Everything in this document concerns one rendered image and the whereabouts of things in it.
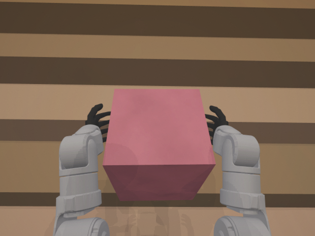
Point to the robot left forearm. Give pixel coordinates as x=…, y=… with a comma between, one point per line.
x=79, y=193

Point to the robot right hand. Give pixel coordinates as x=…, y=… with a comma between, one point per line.
x=218, y=121

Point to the left robot upper arm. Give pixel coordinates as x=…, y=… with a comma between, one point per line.
x=84, y=227

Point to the right robot upper arm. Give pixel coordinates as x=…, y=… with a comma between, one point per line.
x=240, y=226

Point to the robot right forearm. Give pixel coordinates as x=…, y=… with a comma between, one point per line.
x=241, y=191

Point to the carton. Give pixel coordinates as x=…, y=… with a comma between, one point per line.
x=158, y=145

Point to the robot left hand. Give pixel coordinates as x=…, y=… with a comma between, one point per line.
x=93, y=119

